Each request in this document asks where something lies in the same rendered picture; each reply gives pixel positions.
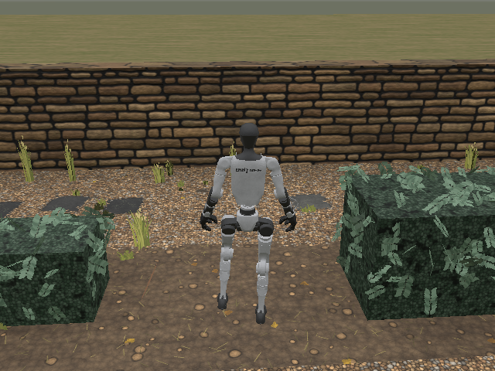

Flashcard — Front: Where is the humanoid robot torso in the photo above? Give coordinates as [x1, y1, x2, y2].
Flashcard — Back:
[230, 153, 266, 232]

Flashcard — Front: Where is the robot right upper arm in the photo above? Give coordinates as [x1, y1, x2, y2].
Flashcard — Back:
[265, 156, 286, 199]

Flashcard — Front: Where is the right robot forearm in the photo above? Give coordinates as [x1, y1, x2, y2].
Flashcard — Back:
[278, 187, 295, 218]

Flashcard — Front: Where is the robot right hand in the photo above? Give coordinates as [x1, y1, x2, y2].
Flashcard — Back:
[279, 215, 297, 232]

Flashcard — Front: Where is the robot right foot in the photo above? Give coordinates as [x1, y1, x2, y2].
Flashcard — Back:
[255, 304, 267, 324]

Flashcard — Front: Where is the robot left hand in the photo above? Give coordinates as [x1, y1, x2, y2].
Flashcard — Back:
[200, 213, 217, 231]

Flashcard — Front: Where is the robot left upper arm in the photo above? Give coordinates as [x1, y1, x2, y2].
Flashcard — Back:
[211, 156, 233, 199]

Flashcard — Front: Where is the left robot forearm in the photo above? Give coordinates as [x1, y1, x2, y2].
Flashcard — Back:
[202, 186, 218, 217]

